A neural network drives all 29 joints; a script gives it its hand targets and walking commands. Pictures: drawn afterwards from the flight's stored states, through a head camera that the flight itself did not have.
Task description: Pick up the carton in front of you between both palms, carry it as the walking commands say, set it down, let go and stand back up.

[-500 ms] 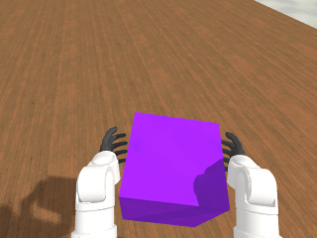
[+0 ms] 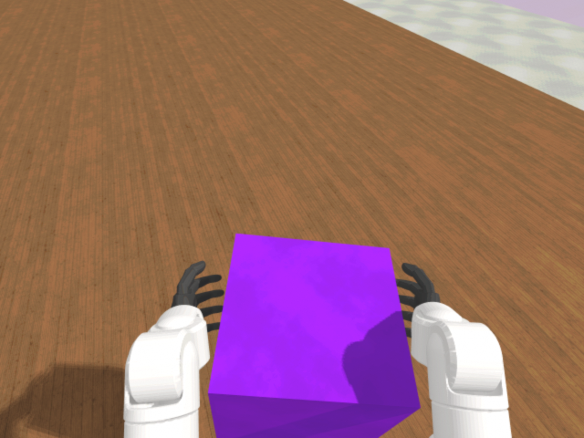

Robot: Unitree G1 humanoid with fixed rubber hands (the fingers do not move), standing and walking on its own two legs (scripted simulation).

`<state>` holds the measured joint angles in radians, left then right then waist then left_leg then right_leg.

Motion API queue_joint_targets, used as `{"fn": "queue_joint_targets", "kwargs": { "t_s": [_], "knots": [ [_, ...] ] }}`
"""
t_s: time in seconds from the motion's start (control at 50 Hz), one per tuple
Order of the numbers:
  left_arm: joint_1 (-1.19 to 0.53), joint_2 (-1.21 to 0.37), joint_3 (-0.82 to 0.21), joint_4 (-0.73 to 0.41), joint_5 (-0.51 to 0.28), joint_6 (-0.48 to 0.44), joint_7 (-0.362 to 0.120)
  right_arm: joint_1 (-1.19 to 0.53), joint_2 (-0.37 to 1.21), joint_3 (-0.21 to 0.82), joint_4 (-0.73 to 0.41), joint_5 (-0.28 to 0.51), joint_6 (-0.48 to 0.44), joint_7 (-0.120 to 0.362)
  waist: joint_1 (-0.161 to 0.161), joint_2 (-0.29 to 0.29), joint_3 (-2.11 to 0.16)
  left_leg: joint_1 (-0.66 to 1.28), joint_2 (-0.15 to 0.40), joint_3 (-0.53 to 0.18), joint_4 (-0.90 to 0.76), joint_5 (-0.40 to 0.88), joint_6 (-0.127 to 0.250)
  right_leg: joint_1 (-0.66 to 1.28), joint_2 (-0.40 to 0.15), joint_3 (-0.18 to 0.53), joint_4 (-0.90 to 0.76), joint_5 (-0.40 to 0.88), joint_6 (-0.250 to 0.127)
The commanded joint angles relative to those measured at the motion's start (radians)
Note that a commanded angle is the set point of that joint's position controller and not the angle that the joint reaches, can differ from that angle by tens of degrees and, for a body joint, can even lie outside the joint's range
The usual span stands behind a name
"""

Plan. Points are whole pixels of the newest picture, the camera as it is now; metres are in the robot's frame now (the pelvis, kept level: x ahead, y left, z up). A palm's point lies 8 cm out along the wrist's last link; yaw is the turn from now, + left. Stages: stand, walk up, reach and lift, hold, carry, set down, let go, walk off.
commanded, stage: carry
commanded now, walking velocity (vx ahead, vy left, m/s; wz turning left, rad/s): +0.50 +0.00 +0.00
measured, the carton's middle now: (300, 350) +0.27 +0.01 +0.00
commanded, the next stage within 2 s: none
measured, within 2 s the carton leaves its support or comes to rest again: neither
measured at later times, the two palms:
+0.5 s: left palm (238, 167) +0.58 +0.12 +0.10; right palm (390, 170) +0.59 -0.18 +0.08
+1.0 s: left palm (231, 97) +0.92 +0.17 +0.08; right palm (343, 97) +0.92 -0.13 +0.08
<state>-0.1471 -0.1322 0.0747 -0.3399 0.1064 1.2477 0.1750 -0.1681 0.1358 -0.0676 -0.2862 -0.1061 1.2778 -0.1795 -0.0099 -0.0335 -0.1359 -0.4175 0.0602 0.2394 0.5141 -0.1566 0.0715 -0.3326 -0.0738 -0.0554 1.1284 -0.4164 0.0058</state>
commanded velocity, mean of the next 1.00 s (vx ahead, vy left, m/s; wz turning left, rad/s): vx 0.50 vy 0.00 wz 0.00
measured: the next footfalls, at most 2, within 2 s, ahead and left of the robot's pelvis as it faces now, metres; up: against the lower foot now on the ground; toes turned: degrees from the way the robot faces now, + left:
right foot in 0.40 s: +0.45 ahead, -0.12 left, +0.00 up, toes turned -11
left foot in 0.90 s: +0.79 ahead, +0.11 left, +0.00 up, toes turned +13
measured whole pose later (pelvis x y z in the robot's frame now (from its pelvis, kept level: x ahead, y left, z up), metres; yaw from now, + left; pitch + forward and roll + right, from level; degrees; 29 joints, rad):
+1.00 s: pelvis +0.66 +0.02 +0.00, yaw +0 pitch +3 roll +0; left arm -0.13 -0.13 0.07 -0.39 0.10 1.23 0.17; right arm -0.16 0.14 -0.06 -0.34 -0.10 1.27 -0.18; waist -0.01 -0.03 -0.08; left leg -0.44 0.05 0.25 0.54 -0.16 0.08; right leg -0.22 -0.09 -0.07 1.05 -0.45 0.02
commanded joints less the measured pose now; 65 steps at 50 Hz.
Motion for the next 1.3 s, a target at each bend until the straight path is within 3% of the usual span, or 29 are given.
{"fn": "queue_joint_targets", "kwargs": {
  "t_s": [0.0, 0.06, 0.14, 0.28, 0.32, 0.36, 0.38, 0.4, 0.42, 0.44, 0.46, 0.48, 0.5, 0.54, 0.6, 0.7, 0.8, 0.84, 0.88, 0.9, 0.92, 0.94, 0.96, 1.0, 1.02, 1.08, 1.18, 1.28],
  "knots": [
    [-0.436, -1.049, -0.690, -0.059, -0.409, -0.023, -0.245, -0.471, 0.995, 0.639, -0.160, 0.408, -0.066, 0.266, -0.002, 0.104, -0.249, 0.415, 0.283, -0.398, -0.319, -0.059, 0.050, -0.297, -0.072, 0.053, 0.020, 0.121, -0.019],
    [-0.379, -1.078, -0.696, -0.061, -0.387, -0.054, -0.241, -0.441, 1.011, 0.657, -0.176, 0.420, -0.088, 0.280, -0.003, 0.157, -0.222, 0.379, 0.254, -0.291, -0.383, -0.121, 0.052, -0.283, -0.066, -0.001, -0.145, 0.187, 0.003],
    [-0.332, -1.047, -0.693, -0.093, -0.367, -0.063, -0.228, -0.407, 0.968, 0.674, -0.217, 0.427, -0.090, 0.284, -0.004, 0.144, -0.160, 0.433, 0.223, -0.214, -0.411, -0.028, 0.062, -0.342, -0.055, -0.053, -0.378, 0.299, 0.031],
    [-0.332, -0.913, -0.684, -0.140, -0.384, -0.012, -0.218, -0.370, 0.839, 0.650, -0.228, 0.397, -0.044, 0.257, -0.010, 0.168, -0.047, 0.502, 0.193, -0.112, -0.355, 0.206, 0.035, -0.294, -0.021, -0.123, -0.602, 0.416, -0.009],
    [-0.343, -0.888, -0.672, -0.134, -0.387, 0.003, -0.220, -0.372, 0.819, 0.642, -0.220, 0.389, -0.030, 0.249, -0.013, 0.182, -0.033, 0.501, 0.190, -0.087, -0.297, 0.289, 0.018, -0.204, -0.004, -0.158, -0.640, 0.386, -0.027],
    [-0.329, -0.876, -0.653, -0.107, -0.390, 0.012, -0.224, -0.388, 0.807, 0.641, -0.219, 0.387, -0.019, 0.244, 0.012, 0.160, -0.089, 0.441, 0.150, -0.005, -0.074, 0.458, -0.021, 0.045, 0.068, -0.237, -0.698, 0.311, -0.032],
    [-0.324, -0.874, -0.644, -0.094, -0.387, 0.015, -0.226, -0.388, 0.800, 0.642, -0.215, 0.388, -0.015, 0.241, 0.027, 0.100, -0.167, 0.312, 0.117, 0.006, 0.122, 0.393, -0.046, 0.272, 0.041, -0.190, -0.687, 0.246, -0.034],
    [-0.328, -0.864, -0.633, -0.075, -0.376, 0.015, -0.228, -0.405, 0.809, 0.653, -0.220, 0.390, -0.007, 0.240, 0.041, -0.113, -0.273, 0.022, 0.041, -0.016, 0.442, 0.167, -0.096, 0.539, -0.224, 0.224, -0.742, 0.090, -0.129],
    [-0.317, -0.888, -0.631, -0.052, -0.376, 0.007, -0.233, -0.422, 0.821, 0.663, -0.238, 0.397, -0.005, 0.243, 0.035, -0.314, -0.317, -0.208, -0.082, -0.088, 0.668, -0.292, -0.114, 0.653, -0.362, 0.578, -0.910, 0.142, -0.228],
    [-0.336, -0.928, -0.640, -0.075, -0.393, 0.000, -0.241, -0.447, 0.857, 0.680, -0.236, 0.405, -0.013, 0.248, 0.032, -0.219, -0.286, -0.277, -0.028, -0.204, 0.801, -0.318, -0.081, 0.615, -0.363, 0.493, -0.896, 0.299, -0.229],
    [-0.343, -0.980, -0.650, -0.076, -0.400, -0.010, -0.247, -0.458, 0.905, 0.683, -0.231, 0.412, -0.023, 0.256, 0.030, -0.144, -0.294, -0.284, 0.016, -0.233, 0.828, -0.280, -0.054, 0.562, -0.330, 0.387, -0.859, 0.393, -0.209],
    [-0.363, -1.022, -0.657, -0.083, -0.402, -0.023, -0.253, -0.469, 0.950, 0.689, -0.224, 0.417, -0.036, 0.261, 0.022, -0.041, -0.269, -0.263, 0.062, -0.248, 0.767, -0.204, -0.044, 0.474, -0.308, 0.296, -0.862, 0.399, -0.169],
    [-0.387, -1.049, -0.663, -0.095, -0.407, -0.035, -0.256, -0.472, 0.982, 0.694, -0.223, 0.419, -0.049, 0.264, 0.018, -0.017, -0.250, -0.234, 0.090, -0.252, 0.687, -0.150, -0.047, 0.410, -0.282, 0.228, -0.891, 0.369, -0.136],
    [-0.391, -1.073, -0.668, -0.109, -0.416, -0.053, -0.262, -0.453, 1.016, 0.702, -0.221, 0.412, -0.072, 0.263, 0.019, -0.069, -0.248, -0.192, 0.082, -0.214, 0.603, -0.089, -0.060, 0.362, -0.250, 0.132, -0.937, 0.297, -0.112],
    [-0.362, -1.054, -0.677, -0.122, -0.421, -0.062, -0.271, -0.406, 1.012, 0.705, -0.223, 0.389, -0.092, 0.251, 0.019, -0.092, -0.204, -0.232, 0.080, -0.169, 0.434, -0.024, -0.086, 0.364, -0.230, 0.059, -0.988, 0.262, -0.130],
    [-0.331, -0.970, -0.673, -0.150, -0.413, -0.045, -0.263, -0.377, 0.941, 0.701, -0.250, 0.383, -0.073, 0.239, 0.022, -0.081, -0.122, -0.249, 0.058, -0.103, 0.162, 0.100, -0.098, 0.408, -0.185, -0.041, -0.984, 0.419, -0.133],
    [-0.311, -0.905, -0.651, -0.119, -0.386, -0.011, -0.246, -0.387, 0.873, 0.685, -0.242, 0.394, -0.032, 0.242, 0.025, -0.117, -0.021, -0.193, 0.028, -0.053, 0.008, 0.154, -0.061, 0.436, -0.178, -0.100, -0.960, 0.542, -0.097],
    [-0.320, -0.896, -0.650, -0.113, -0.382, -0.002, -0.240, -0.396, 0.859, 0.672, -0.233, 0.400, -0.022, 0.246, 0.020, -0.126, -0.022, -0.093, 0.010, -0.027, -0.023, 0.125, -0.043, 0.439, -0.180, -0.127, -0.880, 0.670, -0.079],
    [-0.334, -0.889, -0.655, -0.113, -0.385, 0.006, -0.236, -0.375, 0.855, 0.650, -0.199, 0.397, -0.018, 0.251, -0.005, -0.074, -0.123, 0.231, -0.073, 0.049, -0.067, 0.039, -0.039, 0.346, -0.120, -0.206, -0.596, 0.768, -0.037],
    [-0.346, -0.880, -0.655, -0.114, -0.383, 0.010, -0.235, -0.365, 0.853, 0.639, -0.187, 0.396, -0.017, 0.254, -0.025, 0.023, -0.195, 0.448, 0.031, -0.097, -0.090, -0.064, -0.033, 0.180, -0.093, -0.199, -0.366, 0.580, -0.009],
    [-0.374, -0.899, -0.670, -0.139, -0.396, 0.015, -0.236, -0.381, 0.844, 0.629, -0.169, 0.390, -0.026, 0.258, -0.020, 0.319, -0.309, 0.701, 0.316, -0.610, -0.197, -0.228, 0.118, -0.142, 0.028, -0.164, -0.032, 0.314, 0.041],
    [-0.384, -0.926, -0.683, -0.134, -0.400, 0.010, -0.240, -0.364, 0.892, 0.633, -0.158, 0.397, -0.033, 0.263, -0.008, 0.359, -0.283, 0.711, 0.372, -0.760, -0.311, -0.059, 0.147, -0.305, 0.087, -0.042, 0.127, -0.053, 0.032],
    [-0.401, -0.965, -0.696, -0.126, -0.408, -0.002, -0.245, -0.389, 0.928, 0.640, -0.185, 0.409, -0.042, 0.269, -0.012, 0.270, -0.274, 0.677, 0.353, -0.628, -0.265, 0.101, 0.135, -0.336, 0.025, 0.040, 0.206, -0.048, 0.001],
    [-0.417, -1.041, -0.713, -0.129, -0.415, -0.031, -0.253, -0.422, 1.002, 0.653, -0.202, 0.415, -0.069, 0.276, -0.008, 0.089, -0.260, 0.538, 0.304, -0.439, -0.251, 0.214, 0.076, -0.312, -0.056, 0.061, 0.110, 0.055, -0.019],
    [-0.412, -1.070, -0.714, -0.125, -0.415, -0.044, -0.254, -0.437, 1.025, 0.661, -0.212, 0.419, -0.081, 0.278, -0.003, 0.104, -0.256, 0.485, 0.283, -0.367, -0.282, 0.164, 0.046, -0.274, -0.072, 0.056, 0.037, 0.103, -0.017],
    [-0.352, -1.093, -0.724, -0.113, -0.397, -0.075, -0.245, -0.395, 1.028, 0.664, -0.220, 0.421, -0.103, 0.286, -0.004, 0.154, -0.241, 0.465, 0.250, -0.267, -0.338, 0.084, 0.048, -0.268, -0.057, -0.001, -0.099, 0.179, 0.003],
    [-0.312, -1.040, -0.723, -0.153, -0.376, -0.078, -0.226, -0.351, 0.954, 0.673, -0.258, 0.418, -0.099, 0.287, -0.003, 0.164, -0.146, 0.516, 0.205, -0.168, -0.366, 0.186, 0.056, -0.354, -0.045, -0.073, -0.370, 0.304, 0.029],
    [-0.313, -0.941, -0.710, -0.181, -0.387, -0.033, -0.219, -0.339, 0.854, 0.656, -0.270, 0.402, -0.062, 0.268, -0.007, 0.171, -0.043, 0.532, 0.187, -0.102, -0.354, 0.307, 0.040, -0.312, -0.014, -0.122, -0.570, 0.418, -0.003]
  ]
}}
